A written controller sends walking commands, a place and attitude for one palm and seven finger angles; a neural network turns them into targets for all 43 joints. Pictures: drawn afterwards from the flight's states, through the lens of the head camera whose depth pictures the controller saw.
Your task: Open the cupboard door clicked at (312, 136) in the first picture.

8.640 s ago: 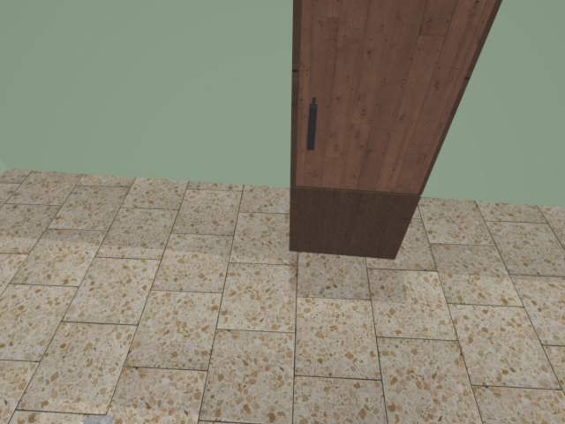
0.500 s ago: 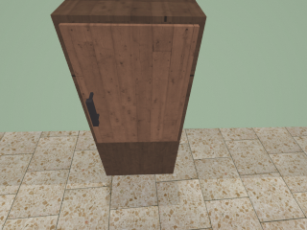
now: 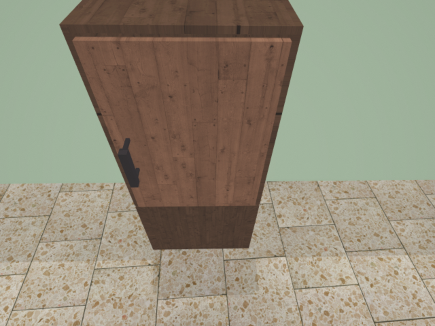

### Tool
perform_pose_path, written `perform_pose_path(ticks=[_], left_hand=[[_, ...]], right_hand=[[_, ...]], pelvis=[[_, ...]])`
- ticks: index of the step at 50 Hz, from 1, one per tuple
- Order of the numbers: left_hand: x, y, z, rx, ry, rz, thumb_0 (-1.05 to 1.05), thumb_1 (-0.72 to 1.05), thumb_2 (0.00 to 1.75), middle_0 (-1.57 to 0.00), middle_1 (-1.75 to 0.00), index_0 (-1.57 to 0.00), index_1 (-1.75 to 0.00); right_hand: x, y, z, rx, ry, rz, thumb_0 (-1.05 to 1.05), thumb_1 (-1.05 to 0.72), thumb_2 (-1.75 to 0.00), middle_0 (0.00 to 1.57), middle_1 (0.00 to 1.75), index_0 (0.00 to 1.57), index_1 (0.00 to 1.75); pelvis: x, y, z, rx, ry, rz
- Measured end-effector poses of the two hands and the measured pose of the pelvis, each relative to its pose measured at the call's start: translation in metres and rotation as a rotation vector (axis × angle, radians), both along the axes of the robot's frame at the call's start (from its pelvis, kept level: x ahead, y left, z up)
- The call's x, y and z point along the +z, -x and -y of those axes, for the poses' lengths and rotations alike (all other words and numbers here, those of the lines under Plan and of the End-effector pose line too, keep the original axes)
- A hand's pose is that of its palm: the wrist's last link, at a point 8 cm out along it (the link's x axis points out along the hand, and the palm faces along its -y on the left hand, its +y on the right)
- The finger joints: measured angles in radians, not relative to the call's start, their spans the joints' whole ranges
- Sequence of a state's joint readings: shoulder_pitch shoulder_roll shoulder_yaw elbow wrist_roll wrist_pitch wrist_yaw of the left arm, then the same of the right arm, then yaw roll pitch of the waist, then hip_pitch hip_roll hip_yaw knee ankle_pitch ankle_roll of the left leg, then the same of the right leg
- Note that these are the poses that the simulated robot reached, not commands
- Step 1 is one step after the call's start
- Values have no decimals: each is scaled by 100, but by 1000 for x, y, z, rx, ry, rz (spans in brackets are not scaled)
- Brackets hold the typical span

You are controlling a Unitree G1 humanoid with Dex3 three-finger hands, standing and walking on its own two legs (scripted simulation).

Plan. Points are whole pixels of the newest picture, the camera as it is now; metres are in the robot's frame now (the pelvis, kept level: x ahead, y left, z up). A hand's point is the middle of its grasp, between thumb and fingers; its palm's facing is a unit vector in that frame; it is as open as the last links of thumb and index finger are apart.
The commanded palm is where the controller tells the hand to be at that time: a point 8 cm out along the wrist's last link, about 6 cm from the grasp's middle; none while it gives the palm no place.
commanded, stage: come to a stop and stand still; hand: left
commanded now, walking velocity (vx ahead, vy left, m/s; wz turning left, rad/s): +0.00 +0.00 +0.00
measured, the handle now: (131, 163) +0.52 +0.28 -0.07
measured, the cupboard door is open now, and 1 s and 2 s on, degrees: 0 0 0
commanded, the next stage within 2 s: look again from close up in 1.02 s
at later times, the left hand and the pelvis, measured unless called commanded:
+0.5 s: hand out of the picture +0.09 +0.19 -0.16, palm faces -0.03 -0.96 -0.28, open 7.4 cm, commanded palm none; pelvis +0.03 +0.00 +0.00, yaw -1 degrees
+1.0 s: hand out of the picture +0.04 +0.22 -0.17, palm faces -0.03 -0.96 -0.28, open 7.4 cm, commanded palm none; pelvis +0.02 +0.01 +0.00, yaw -1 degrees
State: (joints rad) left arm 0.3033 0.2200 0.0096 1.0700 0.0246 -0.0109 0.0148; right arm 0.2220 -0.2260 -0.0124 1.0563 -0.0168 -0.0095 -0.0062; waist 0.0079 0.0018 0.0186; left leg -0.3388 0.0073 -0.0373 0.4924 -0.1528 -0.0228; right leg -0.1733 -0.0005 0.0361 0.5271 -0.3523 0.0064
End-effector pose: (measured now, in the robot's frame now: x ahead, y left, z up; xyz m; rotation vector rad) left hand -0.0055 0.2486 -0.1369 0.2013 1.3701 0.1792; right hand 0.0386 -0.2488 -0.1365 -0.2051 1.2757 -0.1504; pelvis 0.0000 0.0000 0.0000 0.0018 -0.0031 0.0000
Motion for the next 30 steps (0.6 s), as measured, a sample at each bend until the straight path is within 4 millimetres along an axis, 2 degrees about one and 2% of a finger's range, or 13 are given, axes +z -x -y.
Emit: perform_pose_path(ticks=[9, 16, 20, 24, 30], left_hand=[[4, -54, -7, -36, -26, 48, 1, 90, 90, -20, -30, -20, -30], [9, -89, -7, -55, -54, 105, 1, 90, 90, -20, -30, -20, -30], [10, -95, 2, -64, -47, 122, 1, 90, 90, -20, -30, -20, -30], [8, -93, 12, -76, -41, 139, 1, 90, 90, -20, -30, -20, -30], [-4, -87, 17, -82, 7, 140, 1, 90, 90, -20, -30, -20, -30]], right_hand=[[-1, -23, 3, -8, 1, -14, 1, -91, -90, 20, 30, 20, 30], [-1, -47, 7, -15, 6, 28, 1, -91, -90, 20, 30, 20, 30], [-4, -53, 3, -16, -16, 46, 0, -91, -90, 20, 29, 20, 30], [-5, -56, -1, -26, -36, 76, 1, -91, -90, 20, 29, 20, 30], [-4, -50, -14, -35, -36, 100, 0, -91, -90, 20, 29, 20, 30]], pelvis=[[1, -23, 2, -10, -9, -5], [0, -27, 4, -17, -18, -13], [0, -27, 7, -19, -19, -15], [-2, -27, 6, -25, 1, -16], [-8, -30, -2, -20, 0, 9]])
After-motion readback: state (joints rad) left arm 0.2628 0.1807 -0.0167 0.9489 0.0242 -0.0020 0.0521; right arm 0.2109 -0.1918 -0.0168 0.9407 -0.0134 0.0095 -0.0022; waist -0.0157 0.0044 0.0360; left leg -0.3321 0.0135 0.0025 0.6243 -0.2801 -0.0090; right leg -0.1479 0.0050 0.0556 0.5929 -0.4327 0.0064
